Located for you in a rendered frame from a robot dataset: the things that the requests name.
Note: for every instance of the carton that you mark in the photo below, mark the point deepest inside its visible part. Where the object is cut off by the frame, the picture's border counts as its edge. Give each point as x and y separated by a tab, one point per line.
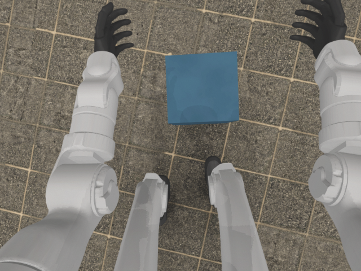
202	88

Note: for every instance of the robot right hand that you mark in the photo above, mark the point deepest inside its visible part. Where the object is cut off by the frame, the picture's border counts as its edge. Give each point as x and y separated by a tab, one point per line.
331	26

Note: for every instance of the left robot forearm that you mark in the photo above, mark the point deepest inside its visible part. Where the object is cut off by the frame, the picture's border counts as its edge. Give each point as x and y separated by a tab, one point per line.
90	139

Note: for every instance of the robot right thigh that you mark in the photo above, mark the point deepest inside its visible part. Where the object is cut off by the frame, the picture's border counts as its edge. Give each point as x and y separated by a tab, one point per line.
241	248

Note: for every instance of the right robot upper arm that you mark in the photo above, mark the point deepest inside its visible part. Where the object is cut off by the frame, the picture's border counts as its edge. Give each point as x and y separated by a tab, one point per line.
336	182

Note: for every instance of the left robot upper arm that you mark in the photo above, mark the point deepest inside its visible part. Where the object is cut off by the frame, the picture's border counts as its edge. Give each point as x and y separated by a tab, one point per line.
78	196

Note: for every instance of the right robot foot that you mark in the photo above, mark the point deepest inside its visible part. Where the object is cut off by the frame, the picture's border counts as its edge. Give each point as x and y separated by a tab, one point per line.
210	163

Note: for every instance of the right robot forearm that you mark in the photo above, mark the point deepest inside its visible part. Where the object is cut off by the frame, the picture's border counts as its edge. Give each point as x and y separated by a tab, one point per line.
338	75

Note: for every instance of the robot left hand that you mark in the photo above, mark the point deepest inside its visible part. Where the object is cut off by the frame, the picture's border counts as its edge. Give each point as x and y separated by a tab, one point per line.
105	39

